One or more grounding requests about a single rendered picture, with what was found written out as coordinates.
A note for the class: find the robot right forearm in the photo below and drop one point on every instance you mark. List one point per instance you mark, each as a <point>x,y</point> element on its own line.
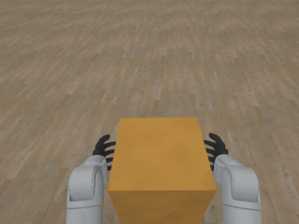
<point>240,191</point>

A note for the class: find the right robot hand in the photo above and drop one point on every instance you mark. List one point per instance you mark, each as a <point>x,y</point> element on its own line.
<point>219,147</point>

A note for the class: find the carton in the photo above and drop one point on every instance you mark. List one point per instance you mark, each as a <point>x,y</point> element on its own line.
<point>160,172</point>

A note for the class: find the left robot hand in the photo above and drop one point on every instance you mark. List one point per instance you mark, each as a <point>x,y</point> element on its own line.
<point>101,146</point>

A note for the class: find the robot left forearm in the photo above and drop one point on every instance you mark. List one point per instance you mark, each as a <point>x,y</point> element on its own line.
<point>85,192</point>

